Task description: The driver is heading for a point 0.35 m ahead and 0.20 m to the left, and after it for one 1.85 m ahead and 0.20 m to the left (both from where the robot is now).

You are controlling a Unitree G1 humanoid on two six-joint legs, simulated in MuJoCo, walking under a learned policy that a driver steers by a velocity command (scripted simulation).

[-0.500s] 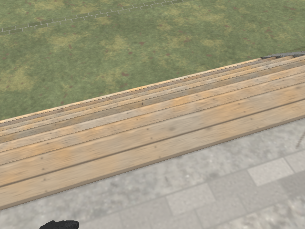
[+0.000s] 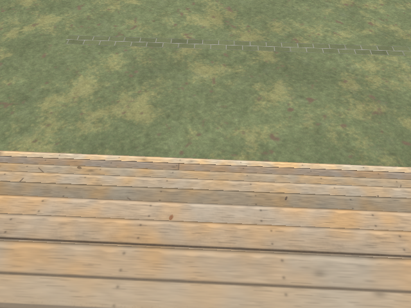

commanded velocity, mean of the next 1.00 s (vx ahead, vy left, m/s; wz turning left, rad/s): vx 0.50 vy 0.00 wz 0.53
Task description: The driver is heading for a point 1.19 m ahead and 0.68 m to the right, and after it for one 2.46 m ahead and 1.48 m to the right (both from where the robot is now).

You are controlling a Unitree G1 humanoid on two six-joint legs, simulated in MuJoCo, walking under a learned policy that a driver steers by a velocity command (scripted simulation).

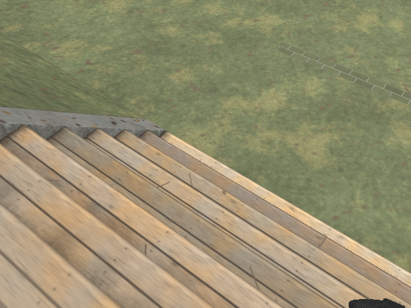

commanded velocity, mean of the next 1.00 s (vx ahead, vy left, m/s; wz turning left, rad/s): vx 0.50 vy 0.00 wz -0.45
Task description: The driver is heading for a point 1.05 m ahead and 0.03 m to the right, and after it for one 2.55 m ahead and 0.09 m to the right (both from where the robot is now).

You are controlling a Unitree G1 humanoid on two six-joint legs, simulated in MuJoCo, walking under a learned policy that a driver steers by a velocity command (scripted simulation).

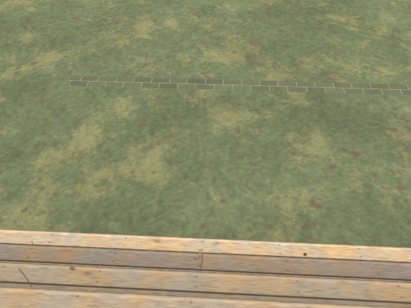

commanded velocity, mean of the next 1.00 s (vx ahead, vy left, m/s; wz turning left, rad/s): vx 0.47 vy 0.00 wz -0.24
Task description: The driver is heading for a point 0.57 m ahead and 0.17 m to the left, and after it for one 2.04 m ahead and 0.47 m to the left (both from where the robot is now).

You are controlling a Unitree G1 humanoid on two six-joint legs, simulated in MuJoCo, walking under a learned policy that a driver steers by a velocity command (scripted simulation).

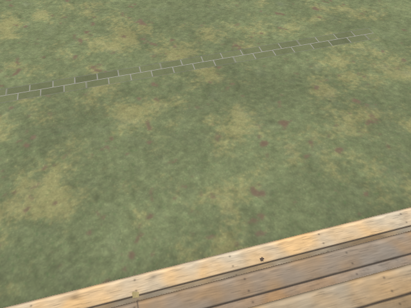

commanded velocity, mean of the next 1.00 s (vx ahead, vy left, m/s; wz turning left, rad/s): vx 0.08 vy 0.00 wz -0.01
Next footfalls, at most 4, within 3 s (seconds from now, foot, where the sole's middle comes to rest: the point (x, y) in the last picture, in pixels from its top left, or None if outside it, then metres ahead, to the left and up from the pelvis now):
0.32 left None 0.23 0.16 -0.97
0.98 right None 0.08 -0.11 -0.76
1.62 left None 0.24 0.10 -0.97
2.00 right None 0.54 -0.03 -1.17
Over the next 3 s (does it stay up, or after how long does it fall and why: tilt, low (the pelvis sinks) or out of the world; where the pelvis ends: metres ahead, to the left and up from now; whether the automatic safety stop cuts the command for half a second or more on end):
stays up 0.51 0.01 -0.43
